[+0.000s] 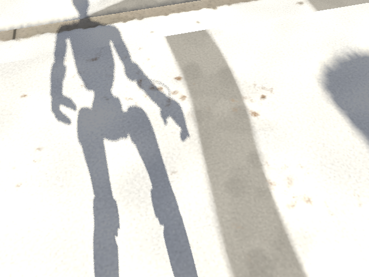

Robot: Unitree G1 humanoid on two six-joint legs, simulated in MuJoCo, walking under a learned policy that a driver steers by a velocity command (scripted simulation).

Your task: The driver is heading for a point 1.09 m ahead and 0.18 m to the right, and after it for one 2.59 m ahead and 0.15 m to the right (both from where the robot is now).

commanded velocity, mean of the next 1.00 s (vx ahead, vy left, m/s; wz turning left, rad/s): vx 0.50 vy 0.00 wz -0.41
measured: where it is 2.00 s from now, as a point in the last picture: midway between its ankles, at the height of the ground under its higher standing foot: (253, 139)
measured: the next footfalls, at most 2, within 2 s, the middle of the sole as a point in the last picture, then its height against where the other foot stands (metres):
left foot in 0.38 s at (176, 275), level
right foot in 0.86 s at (268, 237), level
